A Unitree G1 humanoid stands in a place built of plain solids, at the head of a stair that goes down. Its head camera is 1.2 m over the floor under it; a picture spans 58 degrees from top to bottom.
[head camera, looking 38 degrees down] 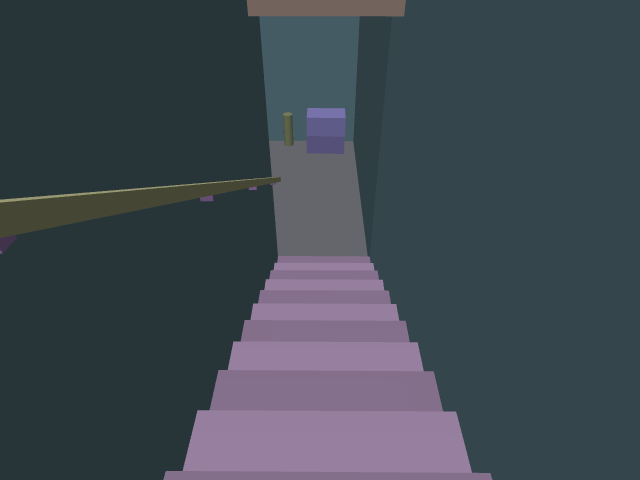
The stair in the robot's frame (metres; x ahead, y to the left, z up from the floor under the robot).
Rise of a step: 0.17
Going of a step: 0.30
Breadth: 1.00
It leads straight ahead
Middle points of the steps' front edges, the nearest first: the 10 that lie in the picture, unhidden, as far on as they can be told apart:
0.91 -0.03 -0.35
1.21 -0.03 -0.52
1.51 -0.03 -0.68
1.81 -0.03 -0.85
2.11 -0.03 -1.01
2.41 -0.03 -1.18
2.71 -0.04 -1.35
3.01 -0.04 -1.51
3.31 -0.04 -1.68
3.61 -0.04 -1.85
